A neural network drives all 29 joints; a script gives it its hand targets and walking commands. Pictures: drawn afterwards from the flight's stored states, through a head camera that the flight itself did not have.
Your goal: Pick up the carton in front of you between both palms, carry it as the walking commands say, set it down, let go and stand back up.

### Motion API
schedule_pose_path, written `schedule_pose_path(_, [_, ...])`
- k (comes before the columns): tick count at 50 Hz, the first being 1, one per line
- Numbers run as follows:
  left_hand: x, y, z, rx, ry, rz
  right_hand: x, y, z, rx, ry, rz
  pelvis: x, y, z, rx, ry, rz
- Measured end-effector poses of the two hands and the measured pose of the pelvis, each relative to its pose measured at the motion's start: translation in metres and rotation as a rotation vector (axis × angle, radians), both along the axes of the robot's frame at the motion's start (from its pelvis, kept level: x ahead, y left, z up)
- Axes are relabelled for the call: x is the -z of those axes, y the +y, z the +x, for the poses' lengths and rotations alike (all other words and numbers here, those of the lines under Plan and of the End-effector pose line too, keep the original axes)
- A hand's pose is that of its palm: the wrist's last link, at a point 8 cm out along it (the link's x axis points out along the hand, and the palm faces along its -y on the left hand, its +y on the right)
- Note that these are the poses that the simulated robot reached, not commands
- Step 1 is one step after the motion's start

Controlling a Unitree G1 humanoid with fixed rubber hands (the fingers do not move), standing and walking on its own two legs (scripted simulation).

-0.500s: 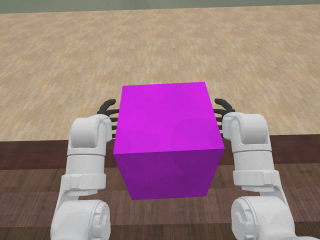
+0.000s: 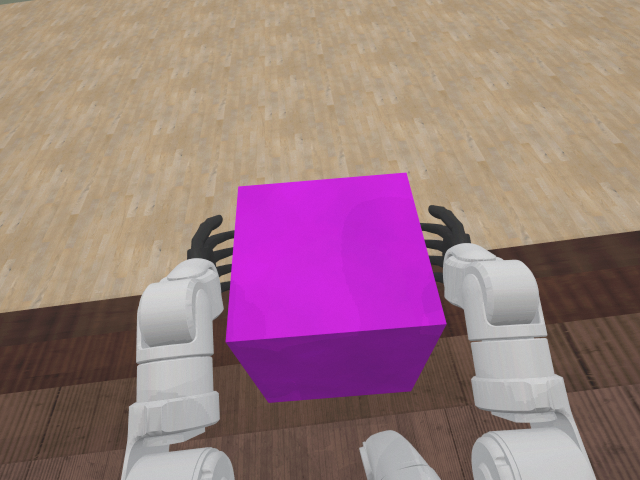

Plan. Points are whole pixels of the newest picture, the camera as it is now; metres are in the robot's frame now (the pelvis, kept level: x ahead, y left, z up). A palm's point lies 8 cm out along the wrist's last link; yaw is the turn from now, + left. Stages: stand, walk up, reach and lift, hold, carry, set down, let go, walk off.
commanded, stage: carry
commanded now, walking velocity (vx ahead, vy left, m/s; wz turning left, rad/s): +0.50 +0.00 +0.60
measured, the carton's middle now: (331, 297) +0.35 -0.05 +0.02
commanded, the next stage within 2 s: none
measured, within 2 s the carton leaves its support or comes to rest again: neither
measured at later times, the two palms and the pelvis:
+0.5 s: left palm (262, 194) +0.66 +0.04 -0.06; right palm (404, 170) +0.67 -0.26 -0.07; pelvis +0.33 -0.13 -0.14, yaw -4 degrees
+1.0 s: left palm (316, 139) +1.04 -0.12 -0.23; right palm (419, 145) +0.92 -0.39 -0.22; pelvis +0.67 -0.13 -0.30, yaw -21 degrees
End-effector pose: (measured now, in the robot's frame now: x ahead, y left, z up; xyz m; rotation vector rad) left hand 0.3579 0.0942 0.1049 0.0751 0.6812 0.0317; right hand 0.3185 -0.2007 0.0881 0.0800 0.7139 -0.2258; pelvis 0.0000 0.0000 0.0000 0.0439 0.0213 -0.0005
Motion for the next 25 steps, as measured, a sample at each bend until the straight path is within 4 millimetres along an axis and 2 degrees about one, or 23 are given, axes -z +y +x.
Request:
schedule_pose_path(3, [0.023,-0.003,0.030,-0.039,0.062,0.005,0.018,-0.004,0.042,-0.038,0.063,-0.004,0.007,-0.014,0.038,-0.027,0.012,-0.008])
schedule_pose_path(7, [0.046,-0.003,0.079,-0.100,0.045,-0.032,0.026,-0.006,0.114,-0.118,0.049,-0.064,0.030,-0.043,0.094,-0.044,0.022,-0.015])
schedule_pose_path(11, [0.069,-0.014,0.138,-0.141,-0.020,-0.047,0.040,-0.017,0.190,-0.172,-0.017,-0.101,0.071,-0.077,0.161,-0.039,0.021,0.000])
schedule_pose_path(14, [0.093,-0.021,0.177,-0.180,-0.046,-0.015,0.068,-0.023,0.244,-0.217,-0.047,-0.089,0.109,-0.096,0.206,-0.015,0.022,-0.029])
schedule_pose_path(16, [0.114,-0.025,0.196,-0.195,-0.006,-0.004,0.091,-0.027,0.269,-0.228,-0.012,-0.071,0.120,-0.106,0.228,0.002,0.030,-0.050])
schedule_pose_path(19, [0.142,-0.031,0.222,-0.202,0.077,0.000,0.124,-0.033,0.295,-0.223,0.068,-0.048,0.125,-0.117,0.259,0.020,0.033,-0.050])
schedule_pose_path(22, [0.159,-0.042,0.259,-0.187,0.108,-0.002,0.148,-0.046,0.320,-0.195,0.100,-0.028,0.130,-0.124,0.290,0.040,0.041,-0.046])
schedule_pose_path(25, [0.168,-0.057,0.305,-0.148,0.100,-0.005,0.161,-0.061,0.349,-0.147,0.090,-0.025,0.136,-0.125,0.326,0.068,0.052,-0.044])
